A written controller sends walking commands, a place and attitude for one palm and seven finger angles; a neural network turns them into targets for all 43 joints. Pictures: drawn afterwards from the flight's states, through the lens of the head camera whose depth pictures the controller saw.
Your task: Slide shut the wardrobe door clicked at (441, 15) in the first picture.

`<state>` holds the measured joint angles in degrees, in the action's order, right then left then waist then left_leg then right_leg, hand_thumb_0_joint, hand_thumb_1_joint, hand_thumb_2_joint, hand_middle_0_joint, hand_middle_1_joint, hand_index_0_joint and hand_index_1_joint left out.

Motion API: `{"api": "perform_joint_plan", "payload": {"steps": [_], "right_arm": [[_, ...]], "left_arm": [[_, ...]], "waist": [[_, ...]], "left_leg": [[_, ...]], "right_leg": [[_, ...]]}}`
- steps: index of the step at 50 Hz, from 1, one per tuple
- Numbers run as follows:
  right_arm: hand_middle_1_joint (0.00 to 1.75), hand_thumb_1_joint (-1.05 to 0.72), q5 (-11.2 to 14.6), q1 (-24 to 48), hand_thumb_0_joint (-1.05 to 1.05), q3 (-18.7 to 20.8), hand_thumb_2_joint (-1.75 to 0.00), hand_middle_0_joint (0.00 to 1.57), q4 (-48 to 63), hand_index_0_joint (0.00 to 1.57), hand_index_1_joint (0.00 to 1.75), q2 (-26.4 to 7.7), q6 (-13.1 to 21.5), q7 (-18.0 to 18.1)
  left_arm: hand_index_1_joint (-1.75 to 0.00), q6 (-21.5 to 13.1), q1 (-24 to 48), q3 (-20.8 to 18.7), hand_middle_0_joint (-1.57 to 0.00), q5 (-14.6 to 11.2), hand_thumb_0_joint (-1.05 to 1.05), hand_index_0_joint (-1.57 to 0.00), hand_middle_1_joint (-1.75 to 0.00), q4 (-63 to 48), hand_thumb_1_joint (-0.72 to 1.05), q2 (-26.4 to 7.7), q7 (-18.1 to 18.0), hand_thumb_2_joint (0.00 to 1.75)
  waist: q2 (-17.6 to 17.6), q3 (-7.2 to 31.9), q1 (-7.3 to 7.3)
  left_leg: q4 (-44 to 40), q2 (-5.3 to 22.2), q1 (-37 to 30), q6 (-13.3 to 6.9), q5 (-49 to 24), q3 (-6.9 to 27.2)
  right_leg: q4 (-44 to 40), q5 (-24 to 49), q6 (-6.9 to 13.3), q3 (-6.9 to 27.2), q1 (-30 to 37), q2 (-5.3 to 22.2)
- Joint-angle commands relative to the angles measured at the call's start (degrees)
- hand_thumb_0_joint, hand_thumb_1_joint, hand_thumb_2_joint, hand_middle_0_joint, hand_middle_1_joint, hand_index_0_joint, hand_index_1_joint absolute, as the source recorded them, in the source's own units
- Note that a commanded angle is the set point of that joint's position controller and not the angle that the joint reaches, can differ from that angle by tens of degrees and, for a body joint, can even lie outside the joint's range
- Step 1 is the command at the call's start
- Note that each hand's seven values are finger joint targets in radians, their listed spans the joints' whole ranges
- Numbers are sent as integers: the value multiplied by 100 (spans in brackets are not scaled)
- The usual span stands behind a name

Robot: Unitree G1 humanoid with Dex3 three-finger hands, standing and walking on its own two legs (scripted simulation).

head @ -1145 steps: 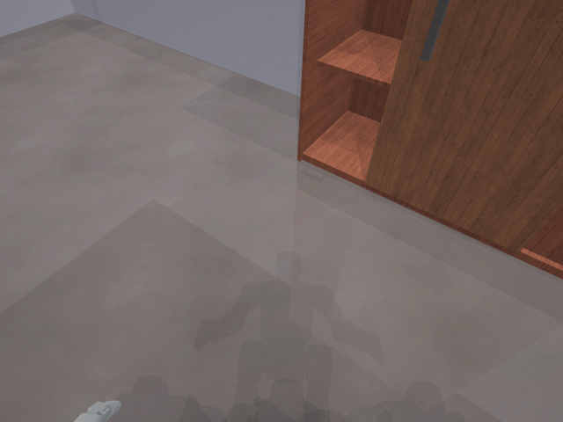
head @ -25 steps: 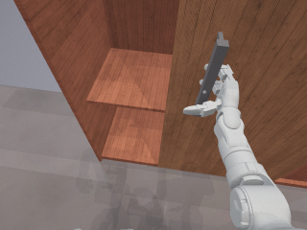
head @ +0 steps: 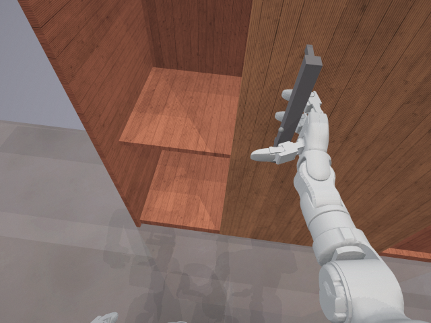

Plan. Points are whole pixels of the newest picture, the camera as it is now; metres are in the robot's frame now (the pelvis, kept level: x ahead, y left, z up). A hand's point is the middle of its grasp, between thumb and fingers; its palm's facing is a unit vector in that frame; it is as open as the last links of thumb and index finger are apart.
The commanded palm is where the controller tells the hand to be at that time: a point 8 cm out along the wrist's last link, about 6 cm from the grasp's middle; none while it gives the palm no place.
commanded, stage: slide the fingers in behind the handle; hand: right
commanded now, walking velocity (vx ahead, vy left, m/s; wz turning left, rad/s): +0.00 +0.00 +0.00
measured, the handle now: (290, 111) +0.52 -0.07 +0.11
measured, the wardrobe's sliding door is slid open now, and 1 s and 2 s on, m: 0.38 0.38 0.38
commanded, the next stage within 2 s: grip the handle and tug to test in 0.20 s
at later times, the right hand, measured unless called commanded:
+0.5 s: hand (282, 129) +0.45 -0.05 +0.11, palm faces -0.01 +1.00 +0.00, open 13.1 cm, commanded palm +0.43 -0.11 +0.11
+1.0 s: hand (282, 127) +0.46 -0.05 +0.11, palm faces -0.01 +1.00 +0.00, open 6.0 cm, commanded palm +0.43 -0.10 +0.11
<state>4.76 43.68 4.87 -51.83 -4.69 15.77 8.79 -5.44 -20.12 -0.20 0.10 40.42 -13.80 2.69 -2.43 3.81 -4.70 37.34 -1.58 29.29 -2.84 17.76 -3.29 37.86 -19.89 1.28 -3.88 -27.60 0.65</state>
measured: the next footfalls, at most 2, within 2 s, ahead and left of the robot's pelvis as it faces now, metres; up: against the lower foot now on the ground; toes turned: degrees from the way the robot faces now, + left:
none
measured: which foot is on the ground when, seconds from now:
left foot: down 0.00-1.00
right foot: down 0.00-1.00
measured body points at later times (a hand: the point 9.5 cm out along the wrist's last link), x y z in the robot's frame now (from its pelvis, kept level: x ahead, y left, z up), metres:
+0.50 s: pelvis +0.00 +0.00 +0.00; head +0.05 +0.01 +0.45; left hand +0.05 +0.25 -0.13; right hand +0.45 -0.11 +0.12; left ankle +0.00 +0.09 -0.72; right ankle -0.01 -0.10 -0.72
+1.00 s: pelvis +0.00 -0.01 +0.00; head +0.05 +0.00 +0.45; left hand +0.04 +0.24 -0.13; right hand +0.45 -0.11 +0.12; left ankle +0.00 +0.09 -0.72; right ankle -0.01 -0.10 -0.72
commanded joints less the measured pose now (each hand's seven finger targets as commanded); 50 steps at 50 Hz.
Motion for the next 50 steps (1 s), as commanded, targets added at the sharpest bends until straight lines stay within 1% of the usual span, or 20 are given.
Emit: {"api": "perform_joint_plan", "payload": {"steps": [1, 3, 5, 9, 15, 18, 25, 27, 28, 30, 31, 34, 35, 37, 39, 40, 42, 45, 46, 50], "right_arm": [[120, 50, -25, 2873, 0, 18, -30, 30, 1358, 30, 120, -523, 437, -137], [120, 50, -2, 2715, 0, 281, -30, 30, 1255, 30, 120, -772, 429, -157], [120, 50, -31, 2811, 0, 305, -30, 30, 1375, 30, 120, -885, 457, -182], [120, 50, -4, 2599, 0, 148, -30, 30, 1262, 30, 120, -599, 410, -251], [120, 50, 16, 2887, 0, 115, -30, 30, 1256, 30, 120, -626, 396, -230], [122, 36, 9, 2865, 0, 257, -36, 32, 1317, 32, 122, -751, 456, -190], [127, 3, -36, 2913, 0, 296, -50, 35, 1022, 35, 127, -868, 463, -142], [128, -6, -43, 2998, 0, 150, -54, 36, 1021, 36, 128, -633, 476, -167], [129, -11, -40, 3073, 0, 246, -56, 36, 1026, 36, 129, -732, 498, -143], [130, -20, 22, 3079, 0, 167, -60, 38, 1052, 38, 130, -780, 514, -142], [131, -25, -29, 2949, 0, 161, -62, 38, 933, 38, 131, -614, 499, -155], [133, -39, -42, 3064, 0, 213, -68, 40, 865, 40, 133, -680, 498, -139], [133, -43, -36, 3001, 0, 332, -70, 40, 872, 40, 133, -826, 500, -126], [135, -53, -65, 3143, 0, 282, -74, 41, 992, 41, 135, -779, 529, -131], [136, -62, -56, 3021, 0, 286, -78, 42, 1015, 42, 136, -741, 548, -125], [137, -67, -26, 3015, 0, 391, -80, 43, 984, 43, 137, -959, 541, -114], [138, -76, -81, 2877, 0, 363, -84, 44, 1176, 44, 138, -831, 557, -133], [140, -90, -38, 2744, 0, 145, -90, 45, 1220, 45, 140, -670, 514, -145], [140, -90, -60, 2616, 0, 151, -90, 45, 1241, 45, 140, -542, 486, -147], [140, -90, -17, 2580, 0, 111, -90, 45, 1448, 45, 140, -628, 414, -110]], "left_arm": [[-30, -181, -366, -232, -20, -31, 0, -20, -30, -489, 90, -679, -35, 90], [-30, -169, -361, -233, -20, -31, 0, -20, -30, -499, 90, -706, -58, 90], [-30, -166, -351, -232, -20, -33, 0, -20, -30, -522, 90, -713, -62, 90], [-30, -172, -332, -225, -20, -48, 0, -20, -30, -550, 90, -663, -47, 90], [-30, -169, -363, -227, -20, -59, 0, -20, -30, -552, 90, -712, -58, 90], [-30, -173, -390, -235, -20, -39, 0, -20, -30, -537, 90, -699, -60, 90], [-30, -166, -387, -218, -20, -37, 0, -20, -30, -507, 90, -744, -59, 90], [-30, -169, -406, -205, -20, -28, 0, -20, -30, -504, 90, -699, -61, 90], [-30, -179, -439, -215, -20, -17, 0, -20, -30, -491, 90, -718, -60, 90], [-30, -210, -401, -230, -20, -45, 0, -20, -30, -509, 90, -770, -34, 90], [-30, -200, -468, -218, -20, -15, 0, -20, -30, -474, 90, -711, -34, 90], [-30, -178, -495, -221, -20, -9, 0, -20, -30, -472, 90, -735, -42, 90], [-30, -178, -482, -232, -20, -5, 0, -20, -30, -486, 90, -772, -39, 90], [-30, -161, -504, -223, -20, 1, 0, -20, -30, -480, 90, -731, -37, 90], [-30, -170, -506, -240, -20, 10, 0, -20, -30, -493, 90, -731, -25, 90], [-30, -177, -513, -249, -20, -1, 0, -20, -30, -499, 90, -793, -12, 90], [-30, -158, -524, -247, -20, 17, 0, -20, -30, -533, 90, -732, -2, 90], [-30, -178, -492, -268, -20, -17, 0, -20, -30, -554, 90, -760, 37, 90], [-30, -169, -507, -272, -20, 0, 0, -20, -30, -550, 90, -712, 42, 90], [-30, -167, -452, -289, -20, -28, 0, -20, -30, -570, 90, -761, 49, 90]], "waist": [[570, 2055, -206], [740, 2093, -137], [575, 2162, -80], [490, 2043, -120], [578, 1985, -184], [562, 2165, -162], [561, 1999, -127], [417, 2006, -222], [561, 2045, -218], [396, 2132, -116], [436, 2097, -213], [656, 1989, -247], [539, 2057, -172], [356, 2126, -225], [464, 2203, -203], [553, 2230, -107], [304, 2329, -113], [471, 2183, -64], [387, 2173, -125], [447, 2178, -25]], "left_leg": [[-429, 0, -1189, 206, -2288, 386], [-458, 14, -1342, 223, -2304, 433], [-440, 33, -1438, 211, -2415, 449], [-458, 14, -1291, 208, -2377, 409], [-474, -1, -1132, 196, -2155, 374], [-443, -6, -1230, 204, -2175, 389], [-469, -4, -1090, 182, -1997, 378], [-446, -19, -984, 185, -1900, 361], [-428, -27, -997, 178, -1916, 338], [-411, -13, -1001, 142, -2024, 329], [-373, -46, -913, 165, -1954, 305], [-414, -40, -930, 186, -1865, 325], [-398, -39, -930, 167, -1923, 326], [-368, -40, -900, 172, -1945, 337], [-345, -54, -927, 167, -2021, 316], [-344, -46, -1005, 146, -2103, 306], [-297, -56, -1051, 152, -2190, 319], [-311, -60, -1002, 123, -2267, 263], [-307, -83, -940, 143, -2214, 258], [-335, -59, -1042, 122, -2357, 267]], "right_leg": [[-280, 1589, 69, 257, 725, -150], [-285, 1499, 86, 229, 597, -167], [-310, 1584, 82, 209, 604, -185], [-296, 1580, 71, 200, 675, -171], [-316, 1507, 74, 254, 703, -160], [-307, 1521, 69, 249, 723, -157], [-332, 1422, 64, 268, 622, -158], [-319, 1368, 56, 279, 701, -146], [-317, 1414, 57, 316, 713, -136], [-318, 1593, 29, 327, 760, -146], [-305, 1548, 34, 338, 807, -114], [-302, 1385, 57, 320, 638, -127], [-293, 1475, 54, 306, 665, -132], [-260, 1518, 46, 309, 748, -133], [-244, 1631, 44, 320, 797, -114], [-261, 1740, 35, 337, 749, -125], [-250, 1805, 27, 295, 828, -121], [-275, 1987, 7, 331, 842, -96], [-259, 1932, 14, 305, 920, -81], [-274, 2100, 0, 308, 907, -88]]}}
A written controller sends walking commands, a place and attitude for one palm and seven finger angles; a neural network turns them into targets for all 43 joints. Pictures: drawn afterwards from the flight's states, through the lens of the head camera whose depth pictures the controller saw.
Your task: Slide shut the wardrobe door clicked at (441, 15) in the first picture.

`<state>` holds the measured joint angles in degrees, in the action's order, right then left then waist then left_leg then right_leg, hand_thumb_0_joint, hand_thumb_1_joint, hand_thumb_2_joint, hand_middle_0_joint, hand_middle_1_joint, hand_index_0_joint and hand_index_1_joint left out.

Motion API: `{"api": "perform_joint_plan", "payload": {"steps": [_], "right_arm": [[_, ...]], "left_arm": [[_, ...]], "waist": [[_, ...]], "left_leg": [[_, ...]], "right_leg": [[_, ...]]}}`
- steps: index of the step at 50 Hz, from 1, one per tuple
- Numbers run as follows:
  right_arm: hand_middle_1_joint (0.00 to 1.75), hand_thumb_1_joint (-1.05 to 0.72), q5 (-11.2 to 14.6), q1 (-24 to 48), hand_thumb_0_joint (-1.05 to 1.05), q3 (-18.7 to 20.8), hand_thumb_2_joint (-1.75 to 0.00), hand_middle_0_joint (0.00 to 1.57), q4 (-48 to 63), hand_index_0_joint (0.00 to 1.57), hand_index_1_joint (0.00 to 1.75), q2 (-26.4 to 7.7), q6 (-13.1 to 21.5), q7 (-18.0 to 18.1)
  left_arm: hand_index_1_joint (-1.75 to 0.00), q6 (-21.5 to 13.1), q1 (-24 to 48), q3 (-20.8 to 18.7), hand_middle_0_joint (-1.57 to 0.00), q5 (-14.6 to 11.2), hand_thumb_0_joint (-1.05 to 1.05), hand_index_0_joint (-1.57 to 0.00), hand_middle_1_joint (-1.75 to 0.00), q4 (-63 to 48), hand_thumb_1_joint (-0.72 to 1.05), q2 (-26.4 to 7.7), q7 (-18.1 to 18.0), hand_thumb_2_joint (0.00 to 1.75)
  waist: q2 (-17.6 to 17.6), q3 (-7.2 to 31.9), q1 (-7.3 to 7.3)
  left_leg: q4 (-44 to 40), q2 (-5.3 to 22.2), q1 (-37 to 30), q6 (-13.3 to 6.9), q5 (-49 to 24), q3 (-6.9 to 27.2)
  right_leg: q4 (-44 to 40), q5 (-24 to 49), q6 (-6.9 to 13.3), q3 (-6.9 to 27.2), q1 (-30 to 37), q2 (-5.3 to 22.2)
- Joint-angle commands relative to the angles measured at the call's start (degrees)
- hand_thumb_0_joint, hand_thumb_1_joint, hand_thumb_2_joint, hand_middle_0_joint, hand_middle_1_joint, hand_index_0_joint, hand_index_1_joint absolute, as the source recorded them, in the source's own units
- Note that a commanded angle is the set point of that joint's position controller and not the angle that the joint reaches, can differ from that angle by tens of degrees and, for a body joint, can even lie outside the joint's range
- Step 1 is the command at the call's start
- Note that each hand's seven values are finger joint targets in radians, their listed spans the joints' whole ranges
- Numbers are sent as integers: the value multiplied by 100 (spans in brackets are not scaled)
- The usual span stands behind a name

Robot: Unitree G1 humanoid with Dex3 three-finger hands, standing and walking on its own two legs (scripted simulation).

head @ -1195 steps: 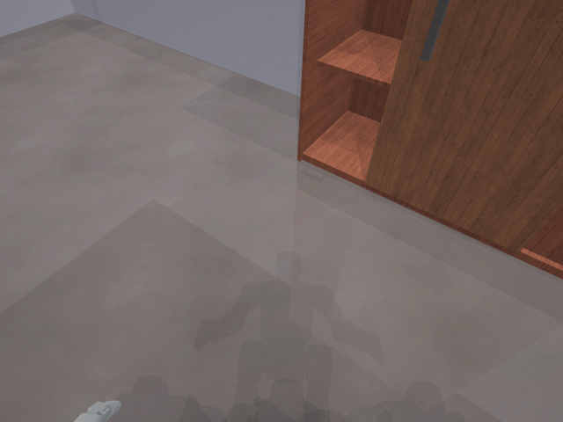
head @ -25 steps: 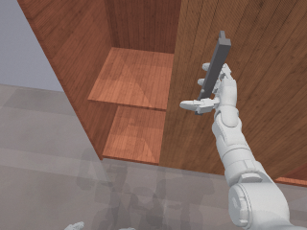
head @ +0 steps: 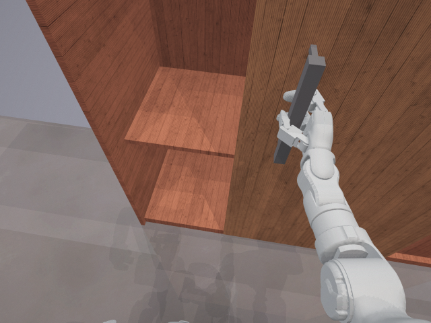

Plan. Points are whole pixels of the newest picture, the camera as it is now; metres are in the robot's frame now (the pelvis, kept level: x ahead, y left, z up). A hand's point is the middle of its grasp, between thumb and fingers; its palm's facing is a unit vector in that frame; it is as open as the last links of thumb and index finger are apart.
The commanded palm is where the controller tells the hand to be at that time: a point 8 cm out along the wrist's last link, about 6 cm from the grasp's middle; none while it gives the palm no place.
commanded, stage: grip the handle and tug to test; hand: right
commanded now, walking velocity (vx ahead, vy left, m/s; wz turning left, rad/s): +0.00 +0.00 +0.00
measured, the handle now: (293, 112) +0.51 -0.07 +0.11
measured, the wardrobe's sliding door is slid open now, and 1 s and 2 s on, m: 0.38 0.38 0.38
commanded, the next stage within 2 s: tug the door sideways, standing still in 0.72 s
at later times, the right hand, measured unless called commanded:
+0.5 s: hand (284, 128) +0.46 -0.05 +0.11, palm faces +0.02 +1.00 +0.00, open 6.1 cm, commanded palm +0.41 -0.10 +0.11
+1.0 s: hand (284, 128) +0.46 -0.05 +0.12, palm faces +0.01 +1.00 +0.00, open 6.2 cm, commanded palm +0.43 -0.08 +0.11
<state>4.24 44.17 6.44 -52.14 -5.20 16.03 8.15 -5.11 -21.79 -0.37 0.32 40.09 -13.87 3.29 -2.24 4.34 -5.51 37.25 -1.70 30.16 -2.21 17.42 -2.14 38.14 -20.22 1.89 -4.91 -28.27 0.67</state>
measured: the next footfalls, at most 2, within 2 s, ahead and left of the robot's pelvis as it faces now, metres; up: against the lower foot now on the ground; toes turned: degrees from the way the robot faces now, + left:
none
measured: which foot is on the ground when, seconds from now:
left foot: down 0.00-1.00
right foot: down 0.00-1.00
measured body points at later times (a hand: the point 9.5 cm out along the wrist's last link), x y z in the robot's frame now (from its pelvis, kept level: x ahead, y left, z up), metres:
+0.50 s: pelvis +0.02 +0.01 +0.00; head +0.07 +0.03 +0.45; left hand +0.09 +0.26 -0.12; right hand +0.45 -0.11 +0.12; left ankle +0.01 +0.09 -0.72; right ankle -0.02 -0.10 -0.72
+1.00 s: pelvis +0.06 +0.01 +0.01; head +0.10 +0.03 +0.45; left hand +0.17 +0.25 -0.11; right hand +0.45 -0.11 +0.12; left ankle +0.01 +0.09 -0.72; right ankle -0.02 -0.10 -0.72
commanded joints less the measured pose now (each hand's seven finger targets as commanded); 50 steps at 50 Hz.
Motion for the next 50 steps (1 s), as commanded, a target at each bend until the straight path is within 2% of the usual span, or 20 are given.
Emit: {"api": "perform_joint_plan", "payload": {"steps": [1, 4, 5, 9, 10, 12, 18, 20, 23, 25, 28, 34, 35, 38, 41, 43, 45, 46, 47, 50], "right_arm": [[140, -90, -24, 2450, 0, -9, -90, 45, 1441, 45, 140, -512, 362, -35], [140, -90, -30, 2447, 0, 13, -90, 45, 1661, 45, 140, -542, 368, -22], [140, -90, -31, 2366, 0, 88, -90, 45, 1683, 45, 140, -699, 365, -17], [140, -90, -15, 2121, 0, 39, -90, 45, 1992, 45, 140, -562, 331, -88], [140, -90, -11, 1960, 0, 103, -90, 45, 1955, 45, 140, -680, 301, -90], [140, -90, 3, 1896, 0, 86, -90, 45, 2131, 45, 140, -592, 263, -109], [140, -90, 45, 1426, 0, 71, -90, 45, 2259, 45, 140, -557, 108, -154], [140, -90, 22, 1363, 0, -31, -90, 45, 2575, 45, 140, -549, 95, -166], [140, -90, 38, 855, 0, -245, -90, 45, 2851, 45, 140, -237, 9, -193], [140, -90, 73, 582, 0, -168, -90, 45, 2857, 45, 140, -353, -81, -191], [140, -90, 71, 410, 0, -45, -90, 45, 3173, 45, 140, -489, -161, -216], [140, -90, 109, -473, 0, -395, -90, 45, 3987, 45, 140, -162, -388, -300], [140, -90, 138, -710, 0, -348, -90, 45, 4035, 45, 140, -231, -454, -301], [140, -90, 165, -863, 0, -239, -90, 45, 4183, 45, 140, -315, -572, -310], [140, -90, 155, -1151, 0, -197, -90, 45, 4488, 45, 140, -404, -653, -320], [140, -90, 91, -252, 0, -298, -90, 45, 4269, 45, 140, -432, -736, -257], [140, -90, 93, 210, 0, -592, -90, 45, 4211, 45, 140, -170, -823, -148], [140, -90, 54, 437, 0, -891, -90, 45, 4140, 45, 140, 168, -852, -114], [140, -90, 35, 651, 0, -1005, -90, 45, 4126, 45, 140, 290, -868, -63], [140, -90, -5, 793, 0, -1244, -90, 45, 4071, 45, 140, 455, -908, 40]], "left_arm": [[-30, -180, -330, -258, -20, -24, 0, -20, -30, -512, 90, -692, -16, 90], [-30, -181, -285, -273, -20, -15, 0, -20, -30, -551, 90, -696, -27, 90], [-30, -182, -286, -279, -20, -23, 0, -20, -30, -560, 90, -730, -24, 90], [-30, -175, -208, -275, -20, -22, 0, -20, -30, -623, 90, -652, -26, 90], [-30, -175, -210, -277, -20, -33, 0, -20, -30, -633, 90, -694, -20, 90], [-30, -167, -190, -265, -20, -26, 0, -20, -30, -660, 90, -644, -15, 90], [-30, -147, -108, -269, -20, -53, 0, -20, -30, -733, 90, -637, -19, 90], [-30, -150, -72, -281, -20, -62, 0, -20, -30, -789, 90, -643, -15, 90], [-30, -159, -24, -277, -20, -58, 0, -20, -30, -855, 90, -567, 15, 90], [-30, -157, -8, -284, -20, -65, 0, -20, -30, -887, 90, -625, 26, 90], [-30, -119, 43, -282, -20, -67, 0, -20, -30, -936, 90, -606, 8, 90], [-30, -86, 243, -265, -20, -99, 0, -20, -30, -1130, 90, -518, 45, 90], [-30, -87, 284, -260, -20, -99, 0, -20, -30, -1175, 90, -547, 60, 90], [-30, -28, 366, -240, -20, -109, 0, -20, -30, -1198, 90, -550, 34, 90], [-30, 31, 487, -225, -20, -114, 0, -20, -30, -1260, 90, -535, 10, 90], [-30, 79, 459, -223, -20, -134, 0, -20, -30, -1123, 90, -568, -59, 90], [-30, 79, 437, -256, -20, -137, 0, -20, -30, -1054, 90, -569, -77, 90], [-30, 88, 371, -251, -20, -109, 0, -20, -30, -976, 90, -517, -92, 90], [-30, 85, 316, -273, -20, -106, 0, -20, -30, -913, 90, -510, -101, 90], [-30, 71, 233, -306, -20, -74, 0, -20, -30, -833, 90, -519, -75, 90]], "waist": [[352, 2078, -10], [489, 2171, -17], [509, 2225, 83], [393, 2273, 99], [488, 2278, 185], [347, 2309, 164], [620, 2182, 200], [414, 2330, 287], [361, 2397, 320], [686, 2283, 351], [720, 2334, 367], [416, 2438, 497], [541, 2395, 570], [751, 2184, 500], [561, 2176, 556], [561, 1805, 319], [549, 1726, 230], [508, 1725, 65], [431, 1801, 21], [539, 2086, 18]], "left_leg": [[-307, -67, -1097, 82, -2297, 160], [-350, -50, -1227, 106, -2315, 200], [-322, -48, -1317, 78, -2445, 195], [-312, -36, -1489, 96, -2775, 220], [-299, -29, -1556, 77, -2827, 216], [-287, -28, -1619, 96, -3008, 225], [-349, -2, -1799, 141, -3212, 257], [-321, 24, -1908, 112, -3338, 257], [-294, 27, -1951, 113, -3613, 214], [-322, 49, -2064, 140, -3806, 232], [-327, 124, -2356, 212, -4201, 302], [-298, 189, -2539, 213, -4696, 270], [-303, 211, -2597, 203, -4834, 277], [-360, 228, -2658, 268, -4940, 291], [-332, 246, -2713, 233, -4937, 293], [-394, 182, -2276, 208, -4435, 247], [-413, 164, -1984, 200, -4309, 235], [-385, 145, -1831, 210, -4186, 196], [-355, 132, -1695, 201, -4132, 173], [-268, 175, -1661, 211, -4495, 147]], "right_leg": [[-300, 2067, -52, 388, 994, -74], [-293, 1955, -24, 349, 949, -92], [-307, 2124, -34, 363, 953, -96], [-283, 2324, -30, 291, 1023, -97], [-292, 2405, -34, 312, 973, -104], [-287, 2488, -30, 273, 1032, -107], [-319, 2390, -7, 221, 905, -127], [-349, 2586, -19, 217, 994, -134], [-320, 2940, -22, 222, 1198, -107], [-337, 2923, -7, 228, 1058, -110], [-385, 2712, -3, 166, 922, -150], [-401, 3219, -21, 162, 1233, -139], [-394, 3307, -14, 170, 1183, -140], [-430, 2880, -29, 154, 1085, -167], [-425, 2936, -40, 161, 1131, -184], [-375, 2787, -41, 227, 1169, -170], [-288, 2954, -36, 265, 1305, -149], [-234, 3060, -31, 316, 1443, -128], [-171, 3300, -37, 366, 1570, -101], [-44, 3804, -54, 440, 1738, -98]]}}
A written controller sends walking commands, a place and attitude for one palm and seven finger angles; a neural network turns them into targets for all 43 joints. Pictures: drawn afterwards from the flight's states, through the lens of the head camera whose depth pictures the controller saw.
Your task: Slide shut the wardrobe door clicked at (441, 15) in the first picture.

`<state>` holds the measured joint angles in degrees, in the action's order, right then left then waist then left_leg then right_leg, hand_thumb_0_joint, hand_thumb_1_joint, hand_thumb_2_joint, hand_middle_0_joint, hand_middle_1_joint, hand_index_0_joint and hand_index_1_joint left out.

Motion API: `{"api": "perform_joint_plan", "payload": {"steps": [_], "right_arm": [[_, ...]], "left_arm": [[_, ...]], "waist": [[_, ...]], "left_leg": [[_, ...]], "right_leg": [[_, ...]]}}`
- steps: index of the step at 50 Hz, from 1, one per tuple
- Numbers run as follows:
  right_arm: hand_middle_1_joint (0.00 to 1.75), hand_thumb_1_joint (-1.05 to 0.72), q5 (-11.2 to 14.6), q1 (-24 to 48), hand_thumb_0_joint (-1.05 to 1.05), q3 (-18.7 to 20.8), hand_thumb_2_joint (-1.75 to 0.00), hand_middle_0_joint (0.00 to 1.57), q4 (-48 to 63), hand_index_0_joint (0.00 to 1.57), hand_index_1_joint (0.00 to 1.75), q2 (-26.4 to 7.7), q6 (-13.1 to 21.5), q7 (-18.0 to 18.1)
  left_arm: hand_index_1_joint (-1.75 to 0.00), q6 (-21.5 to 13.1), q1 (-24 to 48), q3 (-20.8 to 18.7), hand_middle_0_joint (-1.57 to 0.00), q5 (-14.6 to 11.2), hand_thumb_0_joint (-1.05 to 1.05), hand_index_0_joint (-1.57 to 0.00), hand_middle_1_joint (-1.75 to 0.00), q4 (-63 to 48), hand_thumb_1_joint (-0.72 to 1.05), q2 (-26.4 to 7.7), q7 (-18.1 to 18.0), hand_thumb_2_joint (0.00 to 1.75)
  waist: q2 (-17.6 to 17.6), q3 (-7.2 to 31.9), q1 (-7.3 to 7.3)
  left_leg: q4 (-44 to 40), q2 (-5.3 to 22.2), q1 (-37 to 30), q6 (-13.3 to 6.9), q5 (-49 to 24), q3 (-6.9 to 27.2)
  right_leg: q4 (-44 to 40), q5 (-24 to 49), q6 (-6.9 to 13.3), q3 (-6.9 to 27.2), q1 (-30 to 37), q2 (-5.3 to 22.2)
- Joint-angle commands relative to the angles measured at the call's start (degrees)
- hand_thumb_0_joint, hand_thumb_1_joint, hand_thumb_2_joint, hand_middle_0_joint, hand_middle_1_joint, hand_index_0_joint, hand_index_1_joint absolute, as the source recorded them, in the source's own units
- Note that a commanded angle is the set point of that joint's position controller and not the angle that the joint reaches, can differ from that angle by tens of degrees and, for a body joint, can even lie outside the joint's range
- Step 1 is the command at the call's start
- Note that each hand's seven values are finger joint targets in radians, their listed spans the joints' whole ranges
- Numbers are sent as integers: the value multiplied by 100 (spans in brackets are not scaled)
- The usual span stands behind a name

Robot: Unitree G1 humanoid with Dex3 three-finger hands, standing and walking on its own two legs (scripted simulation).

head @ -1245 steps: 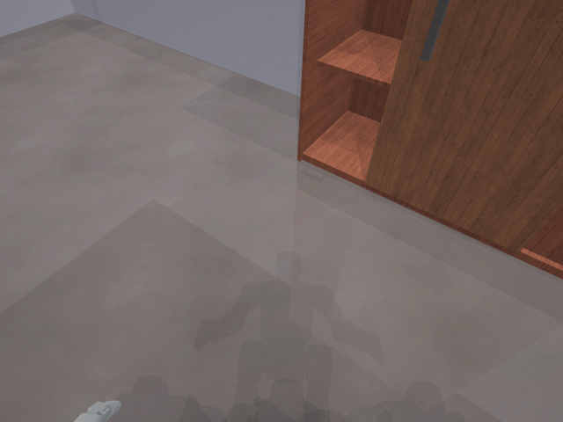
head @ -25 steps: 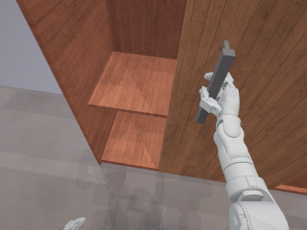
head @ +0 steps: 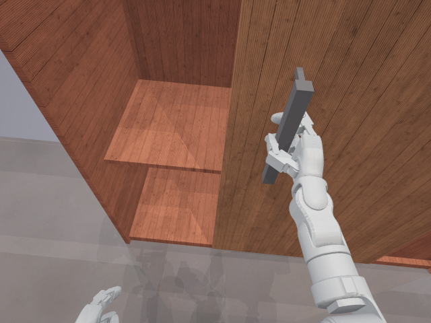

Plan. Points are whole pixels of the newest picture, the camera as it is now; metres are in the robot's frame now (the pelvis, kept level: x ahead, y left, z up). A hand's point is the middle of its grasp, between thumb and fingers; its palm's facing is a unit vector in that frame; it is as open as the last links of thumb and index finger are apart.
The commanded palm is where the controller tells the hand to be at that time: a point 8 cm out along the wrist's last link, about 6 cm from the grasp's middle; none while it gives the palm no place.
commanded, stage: tug the door sideways, standing still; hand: right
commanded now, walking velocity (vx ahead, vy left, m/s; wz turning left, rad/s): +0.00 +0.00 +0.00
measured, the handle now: (281, 133) +0.46 -0.08 +0.10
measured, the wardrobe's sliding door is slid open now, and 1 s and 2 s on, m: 0.38 0.38 0.32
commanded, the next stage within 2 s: step sideways, sliding the door along in 0.56 s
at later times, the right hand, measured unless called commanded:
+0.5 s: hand (270, 153) +0.40 -0.06 +0.11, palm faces +0.04 +1.00 -0.05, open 6.3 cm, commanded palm +0.37 -0.05 +0.11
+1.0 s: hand (275, 152) +0.40 -0.06 +0.11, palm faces -0.06 +0.98 -0.17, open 6.5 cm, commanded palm +0.39 -0.08 +0.11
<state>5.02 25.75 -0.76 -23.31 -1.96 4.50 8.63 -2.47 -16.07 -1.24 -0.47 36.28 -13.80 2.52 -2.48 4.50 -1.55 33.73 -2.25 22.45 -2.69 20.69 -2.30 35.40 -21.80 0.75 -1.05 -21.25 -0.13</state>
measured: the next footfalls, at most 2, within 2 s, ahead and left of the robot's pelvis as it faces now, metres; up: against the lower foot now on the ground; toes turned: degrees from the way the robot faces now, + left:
left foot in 1.46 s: +0.10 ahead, +0.32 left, +0.00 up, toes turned -4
right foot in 1.60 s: +0.03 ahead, +0.07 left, +0.00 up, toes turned -9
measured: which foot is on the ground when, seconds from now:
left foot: down 0.00-1.00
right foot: down 0.00-1.00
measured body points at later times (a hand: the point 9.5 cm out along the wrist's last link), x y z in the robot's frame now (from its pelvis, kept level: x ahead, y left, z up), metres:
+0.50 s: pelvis -0.03 -0.02 -0.01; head +0.02 -0.01 +0.44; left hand +0.05 +0.21 -0.14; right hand +0.39 -0.11 +0.11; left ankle -0.05 +0.09 -0.73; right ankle -0.07 -0.11 -0.73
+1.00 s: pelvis -0.04 +0.01 -0.01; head +0.02 +0.03 +0.44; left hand +0.06 +0.24 -0.15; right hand +0.40 -0.12 +0.12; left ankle -0.04 +0.10 -0.73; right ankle -0.07 -0.11 -0.73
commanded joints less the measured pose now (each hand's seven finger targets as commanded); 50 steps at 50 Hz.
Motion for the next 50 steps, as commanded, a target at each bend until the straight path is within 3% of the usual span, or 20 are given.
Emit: {"api": "perform_joint_plan", "payload": {"steps": [1, 5, 10, 13, 18, 21, 32, 33, 34, 35, 36, 37, 41, 43, 44, 45, 46, 47, 49, 50], "right_arm": [[140, -90, -134, 2633, 0, -631, -90, 45, 1165, 45, 140, 286, 253, -8], [140, -90, -224, 2918, 0, -1043, -90, 45, 950, 45, 140, 603, 392, 23], [140, -90, -239, 3089, 0, -1330, -90, 45, 595, 45, 140, 924, 500, 53], [140, -90, -251, 3495, 0, -1555, -90, 45, 607, 45, 140, 1165, 561, 60], [140, -90, -257, 3850, 0, -1843, -90, 45, 116, 45, 140, 1519, 703, 135], [140, -90, -261, 4075, 0, -1795, -90, 45, 10, 45, 140, 1467, 796, 184], [140, -90, -222, 4622, 0, -1726, -90, 45, -869, 45, 140, 1546, 1001, 270], [140, -90, -225, 5102, 0, -1511, -90, 45, -877, 45, 140, 1272, 1029, 299], [140, -90, -416, 5636, 0, 431, -90, 45, -465, 45, 140, -1812, 1083, 191], [140, -90, -402, 5704, 0, 336, -90, 45, -531, 45, 140, -1810, 1120, 43], [140, -90, -317, 5469, 0, -127, -90, 45, -662, 45, 140, -1096, 1087, -145], [140, -90, -282, 5205, 0, -284, -90, 45, -912, 45, 140, -867, 1049, -253], [140, -90, -186, 4909, 0, -326, -90, 45, -1375, 45, 140, -769, 905, -418], [140, -90, -169, 4972, 0, -395, -90, 45, -1313, 45, 140, -735, 865, -495], [140, -90, -136, 4958, 0, -593, -90, 45, -1232, 45, 140, -508, 849, -530], [140, -90, -28, 5025, 0, -528, -90, 45, -1322, 45, 140, -663, 857, -479], [140, -90, -152, 4925, 0, -491, -90, 45, -1237, 45, 140, -609, 837, -519], [140, -90, -152, 4943, 0, -562, -90, 45, -1112, 45, 140, -535, 835, -563], [140, -90, -181, 4853, 0, -806, -90, 45, -910, 45, 140, -243, 790, -665], [140, -90, -153, 4795, 0, -955, -90, 45, -1015, 45, 140, -222, 747, -681]], "left_arm": [[-30, -180, -376, -223, -20, 38, 0, -20, -30, -411, 90, -490, -1, 90], [-30, -183, -302, -208, -20, 28, 0, -20, -30, -366, 90, -460, 55, 90], [-30, -192, -403, -211, -20, 64, 0, -20, -30, -345, 90, -466, 101, 90], [-30, -206, -431, -208, -20, 66, 0, -20, -30, -308, 90, -422, 156, 90], [-30, -261, -509, -191, -20, 76, 0, -20, -30, -198, 90, -404, 239, 90], [-30, -275, -572, -222, -20, 85, 0, -20, -30, -137, 90, -445, 270, 90], [-30, -388, -642, -206, -20, 61, 0, -20, -30, 18, 90, -504, 284, 90], [-30, -390, -669, -199, -20, 65, 0, -20, -30, 80, 90, -558, 250, 90], [-30, -137, -467, -256, -20, -94, 0, -20, -30, -60, 90, -743, -129, 90], [-30, -62, -244, -175, -20, -139, 0, -20, -30, -134, 90, -683, -319, 90], [-30, -29, 28, -110, -20, -145, 0, -20, -30, -147, 90, -584, -423, 90], [-30, -7, 97, -93, -20, -154, 0, -20, -30, -152, 90, -576, -517, 90], [-30, 70, 156, -104, -20, -105, 0, -20, -30, -106, 90, -633, -751, 90], [-30, 132, 279, -67, -20, -68, 0, -20, -30, -123, 90, -586, -787, 90], [-30, 149, 313, -35, -20, -60, 0, -20, -30, -147, 90, -542, -783, 90], [-30, 171, 179, -94, -20, -133, 0, -20, -30, -151, 90, -523, -782, 90], [-30, 187, 278, -75, -20, -66, 0, -20, -30, -116, 90, -600, -767, 90], [-30, 192, 306, -78, -20, -44, 0, -20, -30, -132, 90, -569, -772, 90], [-30, 183, 360, -103, -20, -68, 0, -20, -30, -222, 90, -529, -771, 90], [-30, 132, 439, -182, -20, -136, 0, -20, -30, -227, 90, -512, -777, 90]], "waist": [[480, 2207, -432], [295, 2086, -442], [623, 2132, -518], [287, 2319, -572], [284, 2138, -681], [292, 2290, -698], [327, 1974, -782], [269, 1957, -836], [693, 2345, -269], [572, 2010, -349], [388, 1784, -361], [152, 1579, -359], [-299, 1032, -320], [-358, 640, -257], [-181, 547, -256], [115, 707, -153], [-85, 680, -281], [-149, 725, -269], [153, 894, -232], [627, 873, -114]], "left_leg": [[146, 217, -861, 257, -4706, 127], [97, 134, -408, 168, -3701, 51], [219, 123, -429, 187, -4074, 15], [239, 94, -190, 173, -3667, -29], [218, 29, 166, 139, -3145, -77], [240, 7, 240, 138, -2954, -95], [204, -40, 598, 105, -2178, -118], [165, -34, 635, 109, -2083, -88], [-149, 485, -693, 223, -1793, 440], [-279, 549, -961, 153, -1790, 439], [-225, 521, -919, 145, -1607, 311], [-86, 464, -727, 121, -1292, 227], [1160, 88, 665, 68, 52, 112], [1352, 157, 992, 13, 841, 304], [1158, 170, 863, -9, 740, 338], [1079, 217, 690, -41, 488, 355], [802, 160, 510, -24, 256, 303], [435, 172, 195, -38, 51, 285], [-334, 214, -1038, -99, -1265, 288], [-434, 554, -1648, -271, -1882, 611]], "right_leg": [[246, 4064, 62, 96, 1134, 3], [239, 3888, 40, 226, 1289, 28], [345, 4318, 72, 317, 1196, 52], [361, 4316, 29, 427, 1418, 71], [352, 4014, 9, 540, 1378, 96], [350, 3872, -17, 575, 1367, 109], [244, 2789, -45, 622, 1007, 73], [231, 2526, -42, 597, 948, 36], [-64, 1602, 214, 381, 722, 296], [-326, 1181, 250, 254, 540, 267], [-472, 1030, 255, 327, 612, 331], [-547, 922, 299, 465, 761, 467], [-949, 1025, 835, 2189, 1819, 1525], [-1048, 1742, 1019, 2541, 2110, 1838], [-881, 2324, 1055, 2442, 2195, 1873], [-588, 3051, 981, 2304, 2217, 1804], [-441, 3260, 917, 1996, 2359, 1770], [-243, 3463, 845, 1735, 2284, 1659], [309, 3251, 556, 988, 1512, 1287], [726, 2622, 352, 660, 678, 992]]}}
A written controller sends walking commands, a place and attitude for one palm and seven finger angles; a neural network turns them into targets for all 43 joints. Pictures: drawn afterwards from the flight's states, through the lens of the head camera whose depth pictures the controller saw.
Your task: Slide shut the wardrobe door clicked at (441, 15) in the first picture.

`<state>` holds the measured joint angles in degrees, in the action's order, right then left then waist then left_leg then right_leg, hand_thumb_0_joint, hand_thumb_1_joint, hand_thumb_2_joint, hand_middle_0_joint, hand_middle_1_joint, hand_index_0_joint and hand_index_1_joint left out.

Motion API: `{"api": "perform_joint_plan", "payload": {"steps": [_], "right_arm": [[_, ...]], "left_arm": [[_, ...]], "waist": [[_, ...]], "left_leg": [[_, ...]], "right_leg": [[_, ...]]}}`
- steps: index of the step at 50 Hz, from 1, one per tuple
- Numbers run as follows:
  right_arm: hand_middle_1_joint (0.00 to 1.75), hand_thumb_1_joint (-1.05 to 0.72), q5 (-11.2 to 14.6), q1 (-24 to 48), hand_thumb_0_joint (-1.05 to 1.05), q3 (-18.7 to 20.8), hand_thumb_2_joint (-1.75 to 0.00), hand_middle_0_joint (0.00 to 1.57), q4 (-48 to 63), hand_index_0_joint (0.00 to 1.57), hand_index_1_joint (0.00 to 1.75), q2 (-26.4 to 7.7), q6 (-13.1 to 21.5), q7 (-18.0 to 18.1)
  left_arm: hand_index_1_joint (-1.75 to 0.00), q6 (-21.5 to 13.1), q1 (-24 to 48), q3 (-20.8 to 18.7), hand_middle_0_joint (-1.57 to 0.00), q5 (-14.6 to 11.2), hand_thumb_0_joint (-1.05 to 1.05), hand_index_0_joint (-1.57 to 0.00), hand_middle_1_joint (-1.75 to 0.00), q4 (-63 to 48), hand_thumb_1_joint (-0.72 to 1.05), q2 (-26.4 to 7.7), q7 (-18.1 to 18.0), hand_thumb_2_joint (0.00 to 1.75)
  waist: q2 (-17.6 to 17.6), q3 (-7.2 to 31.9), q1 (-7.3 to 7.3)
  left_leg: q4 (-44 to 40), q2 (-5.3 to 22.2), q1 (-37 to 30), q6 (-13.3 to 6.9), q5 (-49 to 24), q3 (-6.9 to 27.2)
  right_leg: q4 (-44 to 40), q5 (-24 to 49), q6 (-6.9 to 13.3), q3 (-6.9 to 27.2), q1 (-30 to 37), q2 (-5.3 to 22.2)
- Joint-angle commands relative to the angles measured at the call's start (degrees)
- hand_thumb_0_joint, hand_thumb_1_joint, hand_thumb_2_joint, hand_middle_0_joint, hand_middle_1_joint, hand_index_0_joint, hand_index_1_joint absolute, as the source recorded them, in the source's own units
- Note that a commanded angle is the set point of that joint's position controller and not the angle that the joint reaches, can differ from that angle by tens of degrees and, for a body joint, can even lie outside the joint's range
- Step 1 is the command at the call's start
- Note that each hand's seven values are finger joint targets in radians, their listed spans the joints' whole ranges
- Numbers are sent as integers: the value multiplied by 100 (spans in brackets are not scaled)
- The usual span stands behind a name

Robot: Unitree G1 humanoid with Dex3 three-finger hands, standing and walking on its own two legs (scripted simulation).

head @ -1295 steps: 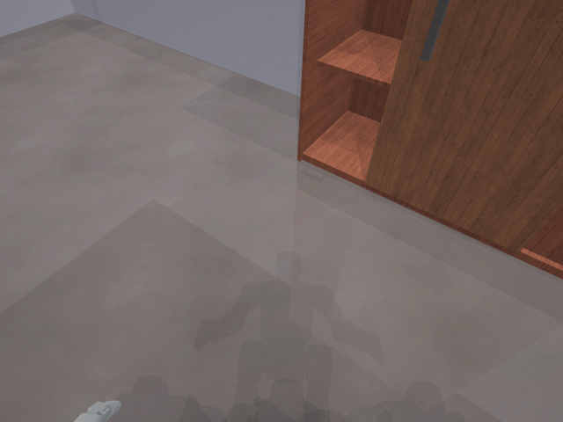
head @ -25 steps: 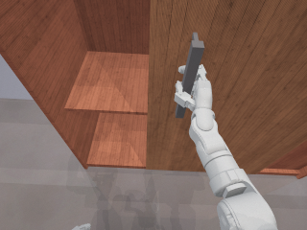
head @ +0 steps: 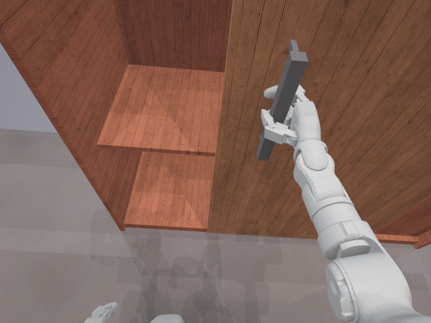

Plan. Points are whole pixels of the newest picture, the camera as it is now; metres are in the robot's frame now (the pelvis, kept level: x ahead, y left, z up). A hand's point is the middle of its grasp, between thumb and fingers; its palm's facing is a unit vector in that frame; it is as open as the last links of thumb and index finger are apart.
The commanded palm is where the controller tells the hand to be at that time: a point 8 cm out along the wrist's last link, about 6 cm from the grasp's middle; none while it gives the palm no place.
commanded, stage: step sideways, sliding the door along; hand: right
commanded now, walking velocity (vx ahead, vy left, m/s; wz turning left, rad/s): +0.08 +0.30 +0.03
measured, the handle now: (275, 108) +0.50 -0.08 +0.11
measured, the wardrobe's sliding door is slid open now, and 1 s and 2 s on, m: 0.38 0.32 0.22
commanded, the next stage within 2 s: stop walking and hold the door there in 1.92 s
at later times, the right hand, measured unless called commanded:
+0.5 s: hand (262, 124) +0.45 -0.05 +0.11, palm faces +0.19 +0.97 -0.18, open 6.6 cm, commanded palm +0.42 -0.02 +0.12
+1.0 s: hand (227, 119) +0.45 +0.02 +0.12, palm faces +0.22 +0.97 -0.07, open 6.2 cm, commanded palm +0.42 +0.06 +0.12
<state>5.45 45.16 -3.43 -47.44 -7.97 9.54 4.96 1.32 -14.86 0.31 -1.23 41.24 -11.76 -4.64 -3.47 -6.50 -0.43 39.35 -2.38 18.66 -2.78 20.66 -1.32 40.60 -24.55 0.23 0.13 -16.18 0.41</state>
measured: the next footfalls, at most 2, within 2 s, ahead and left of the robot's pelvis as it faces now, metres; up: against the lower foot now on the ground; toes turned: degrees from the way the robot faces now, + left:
left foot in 0.46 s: +0.13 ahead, +0.32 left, +0.00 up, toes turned -3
right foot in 0.60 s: +0.07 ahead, +0.06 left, +0.00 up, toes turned -8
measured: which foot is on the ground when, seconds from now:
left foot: down 0.00-0.20, up 0.22-0.44, down 0.46-1.00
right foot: down 0.00-0.50, up 0.52-0.58, down 0.60-1.00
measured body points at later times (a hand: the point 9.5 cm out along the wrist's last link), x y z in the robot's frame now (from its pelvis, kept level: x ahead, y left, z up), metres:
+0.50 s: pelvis +0.06 +0.13 -0.01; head +0.13 +0.13 +0.43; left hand +0.27 +0.29 -0.14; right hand +0.43 -0.10 +0.12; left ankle +0.14 +0.28 -0.72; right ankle +0.00 -0.09 -0.71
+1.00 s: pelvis +0.12 +0.16 +0.01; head +0.21 +0.16 +0.45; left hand +0.37 +0.33 -0.09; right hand +0.43 -0.03 +0.12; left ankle +0.14 +0.28 -0.70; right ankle +0.04 +0.00 -0.72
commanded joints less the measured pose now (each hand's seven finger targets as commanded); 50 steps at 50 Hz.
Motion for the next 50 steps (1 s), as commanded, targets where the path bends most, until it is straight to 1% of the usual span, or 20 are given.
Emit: {"api": "perform_joint_plan", "payload": {"steps": [1, 3, 7, 8, 9, 10, 11, 13, 21, 25, 28, 30, 31, 32, 35, 38, 40, 42, 46, 50], "right_arm": [[140, -90, -257, 2688, 0, -589, -90, 45, 1481, 45, 140, 390, 160, -324], [140, -90, -273, 2902, 0, -665, -90, 45, 1551, 45, 140, 572, 174, -391], [140, -90, -336, 2995, 0, -1354, -90, 45, 2205, 45, 140, 1258, 341, -437], [140, -90, -280, 2989, 0, -1487, -90, 45, 2354, 45, 140, 1327, 364, -444], [140, -90, -155, 2985, 0, -1630, -90, 45, 2499, 45, 140, 1438, 362, -498], [140, -90, -46, 3056, 0, -1819, -90, 45, 2409, 45, 140, 1601, 323, -533], [140, -90, -147, 2928, 0, -1827, -90, 45, 2475, 45, 140, 1622, 252, -567], [140, -90, -173, 2821, 0, -1645, -90, 45, 2807, 45, 140, 1289, 243, -596], [140, -90, -258, 2038, 0, -1633, -90, 45, 3830, 45, 140, 1163, 186, -522], [140, -90, -440, 1043, 0, -1284, -90, 45, 4052, 45, 140, 625, 4, -325], [140, -90, -395, 1282, 0, -1542, -90, 45, 4992, 45, 140, 983, 94, -252], [140, -90, -243, 1044, 0, -1688, -90, 45, 5326, 45, 140, 1187, 138, -218], [140, -90, -206, 642, 0, -1960, -90, 45, 5021, 45, 140, 1545, 119, -301], [140, -90, -256, 685, 0, -1975, -90, 45, 5306, 45, 140, 1491, 161, -310], [140, -90, -334, 367, 0, -1823, -90, 45, 5556, 45, 140, 1168, 213, -246], [140, -90, -491, -185, 0, -1829, -90, 45, 5643, 45, 140, 1063, 106, -238], [140, -90, -455, -640, 0, -1977, -90, 45, 5925, 45, 140, 1187, 94, -151], [140, -90, -466, -643, 0, -2234, -90, 45, 6455, 45, 140, 1446, 147, -148], [140, -90, -463, -982, 0, -2803, -90, 45, 6774, 45, 140, 1918, 259, -252], [140, -90, -612, -913, 0, -2573, -90, 45, 6917, 45, 140, 1413, 359, -251]], "left_arm": [[-30, -212, 175, -346, -20, -87, 0, -20, -30, -714, 90, -676, -51, 90], [-30, -331, 600, -413, -20, -91, 0, -20, -30, -726, 90, -645, -34, 90], [-30, -377, 621, -295, -20, 15, 0, -20, -30, -653, 90, -445, -31, 90], [-30, -336, 458, -354, -20, -3, 0, -20, -30, -643, 90, -523, -15, 90], [-30, -304, 428, -486, -20, -12, 0, -20, -30, -759, 90, -802, 89, 90], [-30, -181, 612, -435, -20, -107, 0, -20, -30, -921, 90, -851, 278, 90], [-30, -125, 681, -401, -20, -77, 0, -20, -30, -951, 90, -674, 375, 90], [-30, -74, 666, -433, -20, -18, 0, -20, -30, -925, 90, -758, 355, 90], [-30, -138, 1085, -328, -20, -215, 0, -20, -30, -1452, 90, -612, 310, 90], [-30, -321, 1042, -438, -20, -253, 0, -20, -30, -1175, 90, -435, 164, 90], [-30, -616, 1236, -349, -20, -140, 0, -20, -30, -1034, 90, -339, 104, 90], [-30, -682, 1357, -501, -20, -94, 0, -20, -30, -1165, 90, -704, 151, 90], [-30, -629, 1314, -417, -20, -82, 0, -20, -30, -1251, 90, -483, 318, 90], [-30, -658, 1327, -401, -20, -94, 0, -20, -30, -1342, 90, -428, 394, 90], [-30, -791, 1225, -371, -20, -203, 0, -20, -30, -1414, 90, -518, 435, 90], [-30, -820, 1324, -363, -20, -176, 0, -20, -30, -1418, 90, -342, 309, 90], [-30, -888, 1200, -353, -20, -174, 0, -20, -30, -1354, 90, -392, 273, 90], [-30, -925, 1343, -359, -20, -120, 0, -20, -30, -1375, 90, -385, 273, 90], [-30, -903, 1418, -368, -20, -91, 0, -20, -30, -1680, 90, -397, 519, 90], [-30, -844, 1376, -260, -20, -118, 0, -20, -30, -1763, 90, -466, 528, 90]], "waist": [[1758, 2159, -280], [1937, 1596, -80], [752, 2019, -401], [577, 2366, -543], [-506, 2671, -504], [-628, 2635, -366], [39, 2150, -374], [451, 1837, -436], [-881, 1945, -248], [2405, 2281, -211], [1709, 2534, -291], [-416, 2687, -143], [-988, 2676, -74], [-1134, 2296, -110], [-211, 2116, -45], [1789, 2392, -89], [1718, 2501, -33], [1370, 2915, -107], [-901, 2611, -26], [-27, 2124, -86]], "left_leg": [[-1548, 982, -1951, -569, -2321, 1379], [-1712, 1708, -2237, -1004, -4444, 2210], [-453, 1107, -1762, -526, -4685, 658], [451, 883, -687, -144, -3970, 291], [1896, 307, 1071, 282, -1580, 137], [3080, 326, 1661, 143, 835, 663], [3258, 474, 2256, 42, 828, 962], [2574, 765, 2389, 78, 863, 958], [-137, 315, -781, 187, -1027, -336], [-1023, 1661, -2107, -585, -6079, 1594], [-244, 1427, -2056, -238, -6203, 972], [944, 665, -34, 450, -2636, 118], [1437, 505, 269, 375, 147, 128], [1414, 471, 411, 293, 486, 104], [-775, 539, -433, 206, -1836, 130], [-937, 1583, -2122, -177, -6895, 1754], [-583, 1671, -2488, -227, -7618, 1689], [-52, 1320, -2089, 4, -6963, 1169], [825, 535, 622, 254, -306, 172], [-251, 463, -6, 170, -1516, -86]], "right_leg": [[1121, 2235, 135, -71, -300, 404], [2310, -661, 20, 7, -1356, 70], [-813, 1267, 63, -228, 403, 363], [-1542, 2728, 230, -19, 1896, 740], [-1381, 5015, 892, 1466, 3336, 2019], [-1332, 5223, 1279, 2198, 3495, 2769], [-1189, 4872, 1393, 2300, 3310, 2816], [-1039, 4517, 1308, 1973, 3040, 2756], [-304, 3825, 324, -165, 1354, 1686], [1483, -282, -274, -245, -256, 146], [-782, 668, -52, -177, 407, 379], [-1442, 5178, 581, 717, 2546, 1912], [-1422, 5883, 897, 811, 2486, 2205], [-1223, 5754, 937, 451, 2394, 2099], [86, 4904, 329, -379, 2294, 1547], [464, 564, -185, -383, 125, 406], [-106, 61, -49, -274, -165, 357], [-1246, 2371, 71, -358, 914, 694], [-970, 6685, 698, -97, 3046, 1929], [-58, 6035, 477, -610, 2444, 1822]]}}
